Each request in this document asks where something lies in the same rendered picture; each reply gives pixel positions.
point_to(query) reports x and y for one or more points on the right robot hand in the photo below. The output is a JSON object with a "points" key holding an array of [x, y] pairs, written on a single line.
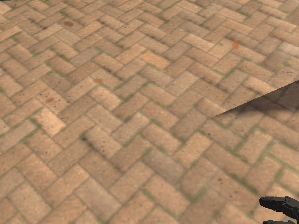
{"points": [[287, 205]]}

